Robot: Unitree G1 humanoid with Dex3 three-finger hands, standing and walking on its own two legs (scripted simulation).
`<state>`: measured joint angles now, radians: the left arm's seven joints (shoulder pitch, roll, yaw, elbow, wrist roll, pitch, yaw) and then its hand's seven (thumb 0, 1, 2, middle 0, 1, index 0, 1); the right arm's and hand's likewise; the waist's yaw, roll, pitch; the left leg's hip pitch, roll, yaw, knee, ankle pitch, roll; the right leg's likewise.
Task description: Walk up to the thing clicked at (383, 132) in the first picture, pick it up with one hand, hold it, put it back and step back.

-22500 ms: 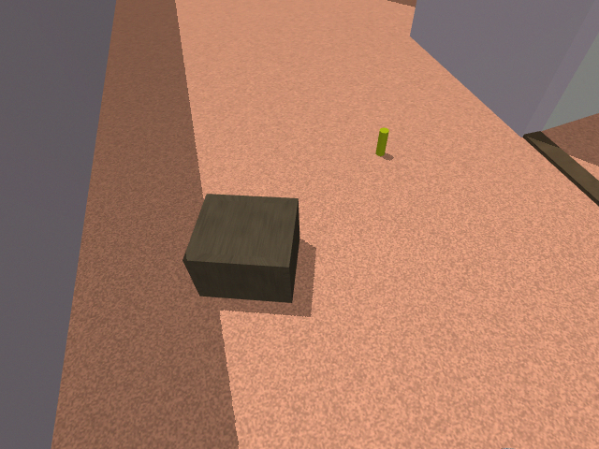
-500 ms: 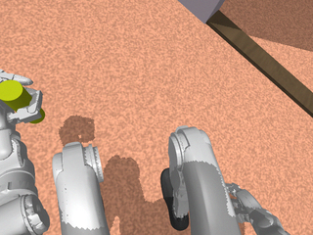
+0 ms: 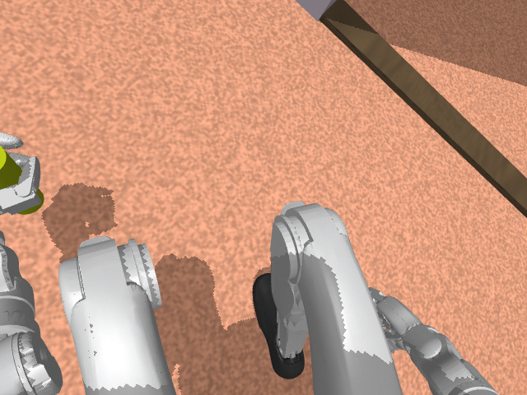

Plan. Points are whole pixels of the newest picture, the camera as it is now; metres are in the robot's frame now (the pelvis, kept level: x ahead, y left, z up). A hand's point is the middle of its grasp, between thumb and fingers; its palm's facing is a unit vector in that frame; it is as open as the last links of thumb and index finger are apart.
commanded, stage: lower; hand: left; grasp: from the side
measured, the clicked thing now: (7, 182) +0.42 +0.29 -0.13
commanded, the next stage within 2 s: loosen in 1.32 s
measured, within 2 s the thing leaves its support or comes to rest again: rests again in 1.24 s
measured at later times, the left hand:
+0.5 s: hand (28, 180) +0.43 +0.28 -0.16, palm faces +0.31 -0.95 -0.02, open 6.1 cm
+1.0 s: hand (33, 183) +0.43 +0.27 -0.18, palm faces +0.33 -0.94 -0.02, open 6.1 cm
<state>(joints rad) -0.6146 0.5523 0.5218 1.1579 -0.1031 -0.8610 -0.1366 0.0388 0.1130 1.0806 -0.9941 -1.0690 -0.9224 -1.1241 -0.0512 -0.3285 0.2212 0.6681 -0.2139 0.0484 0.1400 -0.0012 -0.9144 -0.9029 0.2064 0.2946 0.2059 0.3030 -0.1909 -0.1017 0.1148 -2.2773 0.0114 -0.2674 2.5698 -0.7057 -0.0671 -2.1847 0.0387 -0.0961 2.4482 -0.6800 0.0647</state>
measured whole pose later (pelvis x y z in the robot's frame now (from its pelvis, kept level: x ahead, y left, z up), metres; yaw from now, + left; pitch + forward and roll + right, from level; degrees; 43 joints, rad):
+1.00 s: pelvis -0.01 +0.02 -0.02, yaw -5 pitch +13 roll -16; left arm -0.64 0.79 0.55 1.42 -0.07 -1.09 0.01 0.04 0.11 1.08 -1.00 -1.07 -0.93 -1.12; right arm -0.18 -0.37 0.47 0.58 -0.35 0.04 0.16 0.00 -0.90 -0.90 0.21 0.29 0.21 0.30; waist -0.26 -0.25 0.30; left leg -2.23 0.01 -0.39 2.68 -0.72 -0.04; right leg -2.09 0.09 -0.19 2.44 -0.64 0.08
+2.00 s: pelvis -0.02 +0.03 -0.01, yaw -7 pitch +11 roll -19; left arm -0.64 0.82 0.50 1.46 -0.07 -1.15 0.05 0.00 -0.47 0.18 -0.35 -0.22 -0.33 -0.23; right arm -0.21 -0.36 0.52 0.54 -0.38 0.03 0.16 -0.01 -0.92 -0.90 0.21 0.30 0.21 0.30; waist -0.25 -0.29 0.32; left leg -2.21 0.02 -0.43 2.69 -0.73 -0.02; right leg -2.04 0.10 -0.22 2.41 -0.63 0.08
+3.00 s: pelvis -0.01 +0.01 +0.10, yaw +4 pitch +32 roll -7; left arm -0.22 0.56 0.37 0.55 0.05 -0.17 -0.02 -0.01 -0.57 0.05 -0.05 -0.05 -0.05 -0.05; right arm 0.07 -0.26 0.01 0.58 0.01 0.16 0.05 0.00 -0.90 -0.90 0.21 0.30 0.21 0.30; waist -0.04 0.00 -0.11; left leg -2.11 0.05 -0.12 2.20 -0.66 0.00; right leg -2.03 0.00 -0.03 2.12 -0.66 0.05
